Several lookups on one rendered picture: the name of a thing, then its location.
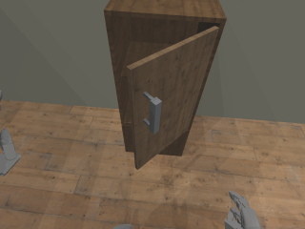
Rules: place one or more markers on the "handle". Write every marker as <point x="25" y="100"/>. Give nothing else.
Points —
<point x="155" y="113"/>

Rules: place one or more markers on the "robot right hand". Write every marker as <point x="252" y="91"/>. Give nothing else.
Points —
<point x="246" y="218"/>

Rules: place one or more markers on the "cupboard door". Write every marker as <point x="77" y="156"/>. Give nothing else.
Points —
<point x="175" y="76"/>

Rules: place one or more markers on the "robot left hand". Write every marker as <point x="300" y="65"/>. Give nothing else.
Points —
<point x="10" y="157"/>

